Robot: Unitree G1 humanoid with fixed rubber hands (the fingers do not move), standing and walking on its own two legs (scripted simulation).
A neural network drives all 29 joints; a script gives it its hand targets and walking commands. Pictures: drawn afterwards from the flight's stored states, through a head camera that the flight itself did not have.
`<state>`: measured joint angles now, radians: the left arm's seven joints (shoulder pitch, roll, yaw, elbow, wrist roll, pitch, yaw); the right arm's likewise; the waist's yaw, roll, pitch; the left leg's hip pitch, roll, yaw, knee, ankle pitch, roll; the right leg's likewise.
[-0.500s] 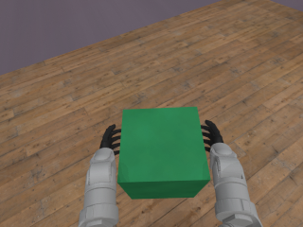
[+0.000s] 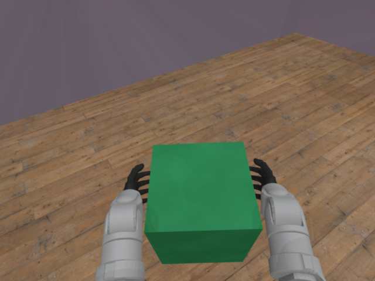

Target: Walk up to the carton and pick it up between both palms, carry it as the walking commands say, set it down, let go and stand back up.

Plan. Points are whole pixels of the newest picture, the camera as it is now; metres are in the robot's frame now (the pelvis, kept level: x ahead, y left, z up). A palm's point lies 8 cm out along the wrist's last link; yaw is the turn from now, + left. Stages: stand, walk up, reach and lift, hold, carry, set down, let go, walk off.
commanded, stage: reach and lift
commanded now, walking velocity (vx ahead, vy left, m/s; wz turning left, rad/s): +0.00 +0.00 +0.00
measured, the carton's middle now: (200, 206) +0.31 +0.00 -0.03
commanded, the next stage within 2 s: hold in 0.84 s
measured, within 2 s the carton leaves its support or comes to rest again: neither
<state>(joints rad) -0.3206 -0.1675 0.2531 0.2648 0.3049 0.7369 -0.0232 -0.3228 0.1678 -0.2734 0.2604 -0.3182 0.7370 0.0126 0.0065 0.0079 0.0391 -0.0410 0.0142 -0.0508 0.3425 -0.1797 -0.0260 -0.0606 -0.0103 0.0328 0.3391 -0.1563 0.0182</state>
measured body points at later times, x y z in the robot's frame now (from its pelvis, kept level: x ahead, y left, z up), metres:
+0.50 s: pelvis +0.00 +0.00 +0.00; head -0.03 +0.00 +0.45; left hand +0.31 +0.15 +0.04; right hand +0.31 -0.15 +0.04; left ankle +0.02 +0.14 -0.75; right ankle +0.03 -0.13 -0.75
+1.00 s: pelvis +0.00 +0.00 +0.00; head -0.04 +0.00 +0.45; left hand +0.30 +0.15 +0.04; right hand +0.29 -0.15 +0.04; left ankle +0.02 +0.14 -0.75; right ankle +0.03 -0.13 -0.75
